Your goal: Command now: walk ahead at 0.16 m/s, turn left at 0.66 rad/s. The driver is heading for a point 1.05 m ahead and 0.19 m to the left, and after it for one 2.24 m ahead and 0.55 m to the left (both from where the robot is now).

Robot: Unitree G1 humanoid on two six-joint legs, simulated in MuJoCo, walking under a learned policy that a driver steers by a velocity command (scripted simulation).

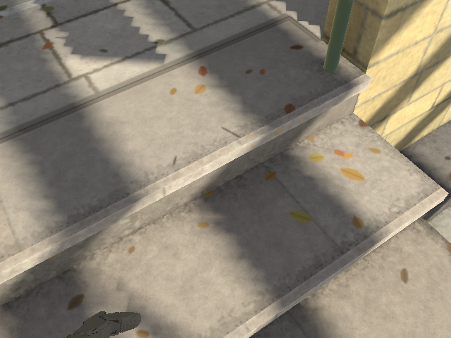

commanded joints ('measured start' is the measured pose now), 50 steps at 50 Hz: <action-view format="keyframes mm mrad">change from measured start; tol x32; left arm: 1 20 66 -3 -86 -5 6 11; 50 32 121 139 60 -22 87 -79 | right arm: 1 -50 -95 -25 -84 -5 11 -23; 50 7 -83 -27 -218 -28 -45 -17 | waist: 1 47 -10 -130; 33 34 -322 -228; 38 -44 313 -234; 50 -39 116 -43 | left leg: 1 61 144 -301 -252 472 80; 12 287 167 -504 -82 837 -78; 14 74 65 -395 203 427 -157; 15 -190 -48 -179 519 -462 -183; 23 -291 134 -66 1058 -102 -232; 32 109 172 46 165 -269 -165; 37 520 539 -300 -300 549 -121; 40 113 513 -141 -361 253 37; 50 496 577 -199 -504 -537 10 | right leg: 1 118 10 -74 -345 40 23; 12 393 113 -15 -870 27 1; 16 1029 -526 423 -1003 1250 -306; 19 741 -304 248 -1108 413 -250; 35 604 -179 -35 -1067 414 -140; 38 347 -26 -91 -480 -370 47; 50 -198 -28 -81 37 -26 16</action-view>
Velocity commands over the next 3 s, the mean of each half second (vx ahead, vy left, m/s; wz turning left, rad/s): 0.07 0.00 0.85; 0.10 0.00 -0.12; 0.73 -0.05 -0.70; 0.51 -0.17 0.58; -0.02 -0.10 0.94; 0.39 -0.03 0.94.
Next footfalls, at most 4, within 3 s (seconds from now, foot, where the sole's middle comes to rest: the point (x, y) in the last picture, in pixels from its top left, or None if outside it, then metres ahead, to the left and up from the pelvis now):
0.28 right None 0.27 -0.09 -0.74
0.72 left None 0.08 0.11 -0.74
1.46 right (346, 261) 0.57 -0.28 -0.58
1.82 left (334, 214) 0.71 -0.27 -0.58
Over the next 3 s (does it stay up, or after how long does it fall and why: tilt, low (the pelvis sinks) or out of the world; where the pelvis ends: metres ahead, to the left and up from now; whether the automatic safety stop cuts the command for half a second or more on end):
stays up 0.60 -0.21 0.19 its command is cut before an obstacle after 1.4 s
